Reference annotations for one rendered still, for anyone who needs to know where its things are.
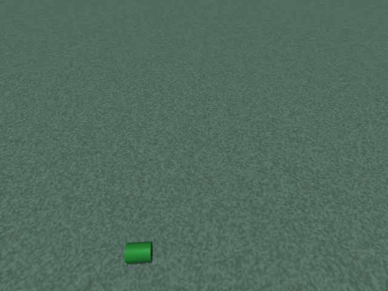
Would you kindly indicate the can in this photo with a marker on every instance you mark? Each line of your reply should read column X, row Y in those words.
column 138, row 252

